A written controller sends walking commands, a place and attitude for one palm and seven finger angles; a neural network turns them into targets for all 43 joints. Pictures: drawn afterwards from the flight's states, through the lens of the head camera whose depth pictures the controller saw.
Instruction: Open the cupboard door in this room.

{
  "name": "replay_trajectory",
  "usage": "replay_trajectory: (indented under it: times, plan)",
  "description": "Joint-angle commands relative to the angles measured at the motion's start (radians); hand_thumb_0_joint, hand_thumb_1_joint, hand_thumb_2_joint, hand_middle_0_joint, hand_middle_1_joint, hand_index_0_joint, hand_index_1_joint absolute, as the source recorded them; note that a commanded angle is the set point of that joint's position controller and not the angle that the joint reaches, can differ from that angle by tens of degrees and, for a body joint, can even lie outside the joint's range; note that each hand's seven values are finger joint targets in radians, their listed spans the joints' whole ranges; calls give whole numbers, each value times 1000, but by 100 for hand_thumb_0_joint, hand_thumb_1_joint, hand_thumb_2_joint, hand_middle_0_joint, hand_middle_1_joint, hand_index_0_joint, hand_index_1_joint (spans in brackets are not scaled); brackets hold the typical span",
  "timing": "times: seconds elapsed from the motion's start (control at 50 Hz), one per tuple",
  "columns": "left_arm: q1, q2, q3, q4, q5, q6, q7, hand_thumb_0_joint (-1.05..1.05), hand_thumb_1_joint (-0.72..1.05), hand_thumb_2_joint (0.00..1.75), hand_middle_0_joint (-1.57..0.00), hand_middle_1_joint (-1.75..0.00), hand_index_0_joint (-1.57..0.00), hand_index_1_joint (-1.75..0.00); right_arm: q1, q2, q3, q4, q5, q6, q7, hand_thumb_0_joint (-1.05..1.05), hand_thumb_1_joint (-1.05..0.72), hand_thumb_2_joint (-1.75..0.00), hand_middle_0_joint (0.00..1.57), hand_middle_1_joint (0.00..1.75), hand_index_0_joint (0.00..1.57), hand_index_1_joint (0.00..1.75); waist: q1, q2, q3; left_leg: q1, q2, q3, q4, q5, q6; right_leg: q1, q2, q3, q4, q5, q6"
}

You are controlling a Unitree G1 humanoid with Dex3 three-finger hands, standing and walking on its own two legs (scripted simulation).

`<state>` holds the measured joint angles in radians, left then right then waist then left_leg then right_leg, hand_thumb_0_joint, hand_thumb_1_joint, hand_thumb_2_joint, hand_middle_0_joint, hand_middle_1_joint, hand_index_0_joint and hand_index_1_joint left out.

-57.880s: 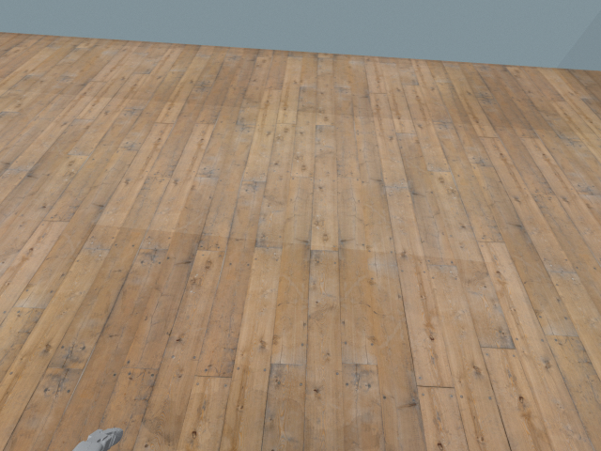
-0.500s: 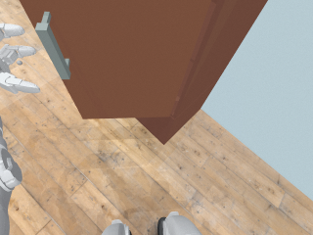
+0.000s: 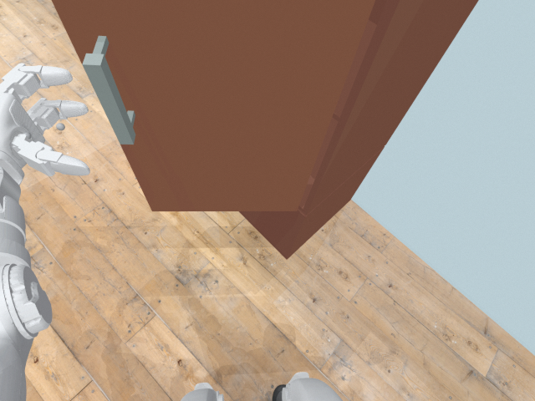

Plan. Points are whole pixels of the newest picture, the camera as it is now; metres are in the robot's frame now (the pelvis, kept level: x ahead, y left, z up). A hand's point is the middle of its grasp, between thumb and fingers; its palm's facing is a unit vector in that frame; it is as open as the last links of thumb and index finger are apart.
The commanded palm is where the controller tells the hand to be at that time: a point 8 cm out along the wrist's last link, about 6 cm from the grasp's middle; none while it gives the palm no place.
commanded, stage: move the hooked fingers beside the handle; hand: left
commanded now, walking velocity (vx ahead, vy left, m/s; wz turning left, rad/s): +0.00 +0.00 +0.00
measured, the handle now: (115, 94) +0.54 +0.20 +0.10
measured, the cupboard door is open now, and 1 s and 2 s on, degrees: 49 49 49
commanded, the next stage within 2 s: slide the fingers in behind the handle in 0.16 s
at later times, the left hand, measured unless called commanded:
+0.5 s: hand (71, 123) +0.48 +0.24 +0.10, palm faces -0.04 -1.00 +0.01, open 14.0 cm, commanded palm +0.46 +0.29 +0.10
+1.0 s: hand (96, 124) +0.49 +0.22 +0.10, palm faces -0.03 -1.00 +0.02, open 14.0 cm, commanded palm +0.46 +0.26 +0.10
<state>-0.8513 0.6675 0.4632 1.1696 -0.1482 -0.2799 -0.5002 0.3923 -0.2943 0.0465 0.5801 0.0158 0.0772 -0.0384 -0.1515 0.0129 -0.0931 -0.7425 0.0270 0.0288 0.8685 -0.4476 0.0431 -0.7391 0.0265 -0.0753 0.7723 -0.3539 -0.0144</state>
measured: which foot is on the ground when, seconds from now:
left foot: down 0.00-1.00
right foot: down 0.00-1.00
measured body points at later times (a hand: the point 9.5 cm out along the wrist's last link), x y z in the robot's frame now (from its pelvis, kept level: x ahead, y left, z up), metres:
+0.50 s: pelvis -0.01 -0.01 +0.00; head +0.11 +0.02 +0.43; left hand +0.48 +0.30 +0.10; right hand -0.02 -0.28 -0.10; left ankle -0.03 +0.09 -0.70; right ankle +0.00 -0.12 -0.70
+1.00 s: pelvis +0.00 +0.00 +0.00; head +0.11 +0.02 +0.44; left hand +0.48 +0.27 +0.10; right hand +0.01 -0.27 -0.11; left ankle -0.03 +0.09 -0.70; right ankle +0.00 -0.12 -0.70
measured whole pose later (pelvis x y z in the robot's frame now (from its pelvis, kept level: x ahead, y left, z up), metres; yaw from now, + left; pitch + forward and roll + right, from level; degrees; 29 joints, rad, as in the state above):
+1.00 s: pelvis +0.00 +0.00 +0.00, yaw +0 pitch +18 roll -3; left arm -0.85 0.57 0.42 1.14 -0.15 -0.31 -0.39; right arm 0.41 -0.28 0.05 0.60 0.01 0.06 -0.03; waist -0.15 0.02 -0.09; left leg -0.73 0.03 0.04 0.87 -0.45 0.04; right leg -0.74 0.03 -0.06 0.79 -0.36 -0.02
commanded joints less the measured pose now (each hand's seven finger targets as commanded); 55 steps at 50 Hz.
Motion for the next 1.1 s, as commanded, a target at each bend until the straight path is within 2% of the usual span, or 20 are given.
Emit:
replay_trajectory:
  times: [0.0,0.04,0.08,0.12,0.16,0.2,0.26,0.32,0.4,0.46,0.52,0.54,0.6,0.7,0.72,0.76,0.84,0.96,1.04,1.08]
  plan:
    - [-438,310,54,-258,-30,-98,29,0,-50,30,-30,-120,-30,-120,165,-183,-68,-53,1,-11,-11,0,-90,-90,20,30,20,30,-1,139,-430,322,3,-81,-65,562,-11,187,21,42,-28,387,-11]
    - [-417,348,86,-267,-18,-109,36,0,-50,30,-30,-120,-30,-120,161,-183,-71,-54,1,-12,-10,0,-90,-90,20,30,20,30,17,172,-469,343,2,-80,-61,578,-16,204,20,50,-28,396,-10]
    - [-428,295,41,-272,-16,-109,36,0,-50,30,-30,-120,-30,-120,153,-176,-67,-52,3,-15,-9,0,-90,-90,20,30,20,30,6,193,-453,357,3,-80,-67,569,-17,182,19,47,-34,377,-8]
    - [-412,280,30,-246,-20,-101,30,0,-50,30,-30,-120,-30,-120,154,-178,-66,-48,5,-12,-9,0,-90,-90,20,30,20,30,1,173,-434,360,6,-81,-67,569,-17,168,23,44,-39,365,-7]
    - [-383,298,40,-181,-17,-78,27,0,-50,30,-30,-120,-30,-120,153,-184,-64,-49,8,-11,-13,0,-90,-90,20,30,20,30,-2,105,-381,275,0,-72,-79,471,-5,191,19,48,-48,342,-4]
    - [-405,297,31,-137,-22,-61,22,0,-50,30,-30,-120,-30,-120,154,-189,-58,-49,11,-13,-20,0,-90,-90,20,30,20,30,-14,90,-331,226,-5,-65,-87,408,1,191,16,51,-54,319,-7]
    - [-445,330,32,-137,-6,-64,20,0,-50,30,-30,-120,-30,-120,160,-192,-54,-50,10,-19,-24,0,-90,-90,20,30,20,30,-21,89,-341,189,-8,-65,-87,363,3,200,13,61,-53,297,-4]
    - [-478,316,23,-197,-8,-104,19,0,-50,30,-30,-120,-30,-120,167,-187,-59,-43,4,-25,-23,0,-90,-90,20,30,20,30,-17,165,-420,269,-4,-72,-72,413,-6,175,18,60,-40,302,-9]
    - [-504,271,4,-188,-34,-112,12,0,-50,30,-30,-120,-30,-120,176,-188,-60,-31,4,-30,-23,0,-90,-90,20,30,20,30,-33,144,-429,274,-3,-79,-68,402,-5,161,20,55,-39,282,-10]
    - [-461,308,35,-176,-21,-92,21,0,-50,30,-30,-120,-30,-120,180,-191,-62,-28,2,-29,-20,0,-90,-90,20,30,20,30,-8,166,-442,282,-2,-82,-69,429,-9,166,18,53,-37,294,-10]
    - [-437,252,1,-219,-14,-82,40,0,-50,30,-30,-120,-30,-120,181,-181,-64,-37,0,-27,-12,0,-90,-90,20,30,20,30,-2,205,-462,333,1,-80,-68,491,-14,145,21,44,-35,316,-10]
    - [-426,291,35,-226,-12,-83,53,0,-50,30,-30,-120,-30,-120,183,-184,-67,-36,-1,-25,-11,0,-90,-90,20,30,20,30,6,167,-446,315,4,-85,-70,488,-14,156,22,41,-34,316,-10]
    - [-408,288,46,-227,-24,-81,74,0,-50,30,-30,-120,-30,-120,181,-183,-66,-49,2,-21,-10,0,-90,-90,20,30,20,30,3,94,-426,253,-1,-71,-78,465,-4,218,23,48,-37,352,-8]
    - [-418,242,19,-250,-9,-94,99,0,-50,30,-30,-120,-30,-120,180,-177,-70,-52,1,-22,-5,0,-90,-90,20,30,20,30,0,148,-411,291,-1,-67,-79,474,-7,183,23,47,-36,342,-10]
    - [-406,266,37,-231,-3,-93,102,0,-50,30,-30,-120,-30,-120,181,-178,-68,-49,0,-22,-4,0,-90,-90,20,30,20,30,6,147,-413,285,0,-68,-80,479,-9,189,23,50,-36,345,-9]
    - [-434,199,-14,-240,-5,-95,101,0,-50,30,-30,-120,-30,-120,178,-170,-69,-44,1,-23,-2,0,-90,-90,20,30,20,30,-12,151,-408,304,1,-70,-78,478,-10,167,23,48,-37,340,-7]
    - [-432,170,-23,-244,-19,-97,100,0,-50,30,-30,-120,-30,-120,179,-172,-72,-32,0,-26,0,0,-90,-90,20,30,20,30,-14,140,-425,341,7,-78,-71,522,-15,151,25,43,-35,351,-7]
    - [-389,164,-7,-238,-20,-89,120,0,-50,30,-30,-120,-30,-120,172,-166,-72,-39,0,-28,4,0,-90,-90,20,30,20,30,3,99,-425,293,-1,-66,-73,515,-10,206,21,48,-31,388,-5]
    - [-421,101,-57,-301,-11,-103,140,0,-50,30,-30,-120,-30,-120,166,-156,-76,-41,-1,-29,11,0,-90,-90,20,30,20,30,-3,147,-444,359,4,-77,-69,570,-17,169,23,43,-27,384,-6]
    - [-420,119,-39,-328,-15,-110,152,0,-50,30,-30,-120,-30,-120,164,-159,-78,-39,-2,-30,12,0,-90,-90,20,30,20,30,5,147,-453,362,5,-78,-69,579,-20,182,22,42,-27,390,-8]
